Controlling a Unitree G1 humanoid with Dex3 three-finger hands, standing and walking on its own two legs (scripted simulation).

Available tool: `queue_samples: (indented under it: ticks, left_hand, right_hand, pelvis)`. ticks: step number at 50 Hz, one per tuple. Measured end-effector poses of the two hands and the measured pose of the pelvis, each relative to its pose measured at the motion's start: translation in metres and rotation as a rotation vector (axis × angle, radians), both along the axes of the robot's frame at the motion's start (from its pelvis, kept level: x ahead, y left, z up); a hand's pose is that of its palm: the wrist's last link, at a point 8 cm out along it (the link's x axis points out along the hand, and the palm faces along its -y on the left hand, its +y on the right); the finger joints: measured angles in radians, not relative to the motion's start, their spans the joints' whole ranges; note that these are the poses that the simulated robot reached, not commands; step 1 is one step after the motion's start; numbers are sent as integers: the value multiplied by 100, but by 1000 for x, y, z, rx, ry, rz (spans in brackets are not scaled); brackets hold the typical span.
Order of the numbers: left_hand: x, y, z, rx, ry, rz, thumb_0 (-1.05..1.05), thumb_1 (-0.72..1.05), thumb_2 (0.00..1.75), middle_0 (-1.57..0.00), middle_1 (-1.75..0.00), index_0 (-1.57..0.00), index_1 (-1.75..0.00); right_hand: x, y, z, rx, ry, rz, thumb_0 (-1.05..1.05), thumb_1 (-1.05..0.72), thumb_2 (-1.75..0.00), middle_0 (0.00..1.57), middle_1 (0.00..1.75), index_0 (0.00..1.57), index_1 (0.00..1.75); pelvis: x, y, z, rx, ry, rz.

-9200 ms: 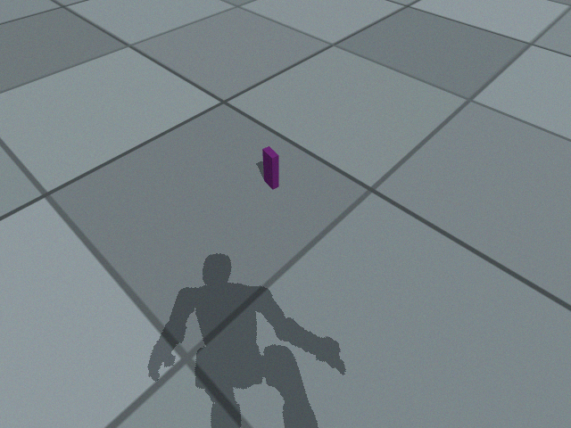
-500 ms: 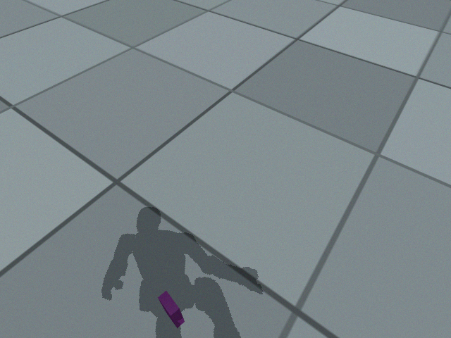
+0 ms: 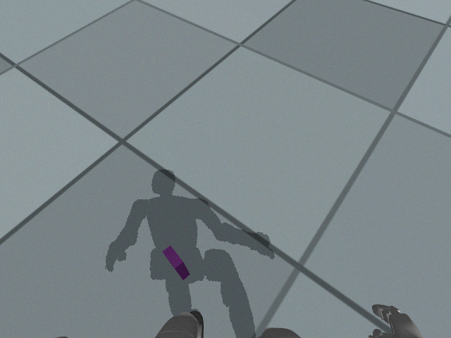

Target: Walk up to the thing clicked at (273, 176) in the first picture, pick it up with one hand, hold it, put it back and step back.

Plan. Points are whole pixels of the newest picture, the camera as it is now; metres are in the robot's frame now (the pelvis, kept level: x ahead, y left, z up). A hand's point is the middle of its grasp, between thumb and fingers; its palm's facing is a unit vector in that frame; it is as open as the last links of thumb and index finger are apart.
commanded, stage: walk up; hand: left
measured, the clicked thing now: (177, 263) +0.40 +0.21 -0.66
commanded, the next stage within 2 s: none
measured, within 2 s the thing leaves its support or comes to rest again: neither
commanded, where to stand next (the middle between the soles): +0.08 +0.02 m, yaw +0 degrees
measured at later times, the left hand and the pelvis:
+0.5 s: hand out of the picture -0.04 +0.29 -0.15, palm faces +0.08 -0.92 -0.39, open 7.3 cm; pelvis -0.15 +0.02 -0.01, yaw +5 degrees
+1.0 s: hand out of the picture -0.26 +0.28 -0.12, palm faces -0.02 -0.90 -0.43, open 7.4 cm; pelvis -0.27 +0.01 +0.01, yaw -3 degrees
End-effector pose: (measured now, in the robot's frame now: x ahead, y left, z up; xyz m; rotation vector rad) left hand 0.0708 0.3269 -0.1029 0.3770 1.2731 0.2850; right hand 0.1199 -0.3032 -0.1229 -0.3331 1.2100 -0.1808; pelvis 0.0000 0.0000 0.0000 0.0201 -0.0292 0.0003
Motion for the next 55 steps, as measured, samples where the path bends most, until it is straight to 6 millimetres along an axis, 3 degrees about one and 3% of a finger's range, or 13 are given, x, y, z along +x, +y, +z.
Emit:
queue_samples:
  ticks: [4, 7, 15, 20, 26, 30, 34, 41, 46, 50, 55]
  left_hand:
    - [-36, -16, 5, 11, 36, 0, 0, 91, 89, -21, -30, -21, -30]
    - [-53, -24, 13, 12, 51, 4, 0, 91, 89, -21, -30, -21, -30]
    - [-58, -27, 20, 25, -102, -2, 1, 90, 89, -21, -30, -21, -30]
    - [-84, -18, 8, 4, -167, 1, 0, 90, 89, -21, -30, -21, -30]
    - [-136, 5, -13, -34, -161, 14, 0, 90, 89, -21, -30, -21, -30]
    - [-174, 13, -4, -46, -132, 43, 1, 90, 89, -21, -30, -21, -30]
    - [-219, 22, 1, -33, -92, 52, 0, 90, 89, -21, -30, -21, -30]
    - [-294, 18, -2, -2, 41, -7, 1, 91, 89, -21, -30, -21, -30]
    - [-332, 1, 10, 4, 49, -1, 1, 91, 89, -21, -30, -21, -30]
    - [-339, -6, 20, 2, 42, -3, 1, 90, 89, -21, -30, -21, -30]
    - [-316, -4, 20, -20, -51, -18, 1, 90, 89, -21, -30, -21, -30]
  right_hand:
    - [-5, -11, -7, 0, -27, 4, 1, -91, -90, 20, 30, 20, 30]
    - [-20, -13, -3, 15, -20, 9, 1, -91, -90, 20, 30, 20, 30]
    - [-81, -16, -9, -29, 84, 62, 1, -91, -90, 20, 30, 20, 30]
    - [-108, -1, -7, -43, 69, 97, 1, -91, -90, 20, 30, 20, 30]
    - [-160, 20, 8, -53, 14, 89, 1, -91, -90, 20, 30, 20, 30]
    - [-196, 26, 28, -63, 14, 72, 1, -91, -90, 20, 30, 20, 30]
    - [-212, 27, 38, -68, -15, 70, 1, -90, -90, 21, 30, 21, 30]
    - [-237, 16, 27, -31, -126, 48, 1, -90, -90, 21, 30, 21, 30]
    - [-278, 5, 13, 7, -100, -7, 1, -91, -90, 20, 30, 20, 30]
    - [-313, 4, 11, 33, -45, -51, 1, -91, -90, 20, 30, 20, 30]
    - [-350, 8, 8, 15, 54, -41, 1, -91, -90, 20, 30, 20, 30]
  pelvis:
    - [-18, -8, -1, 4, -13, 5]
    - [-30, -11, 7, 29, 4, 7]
    - [-69, -9, 6, 12, 29, 67]
    - [-109, 0, -2, 1, 2, 95]
    - [-157, 19, -9, 5, -45, 81]
    - [-178, 23, 6, -47, -39, 84]
    - [-203, 23, 12, -47, -14, 55]
    - [-248, 16, 1, -20, -10, -19]
    - [-268, 9, 3, -40, -31, -24]
    - [-272, 9, 12, -1, -16, -47]
    - [-277, 16, 12, -15, -1, 0]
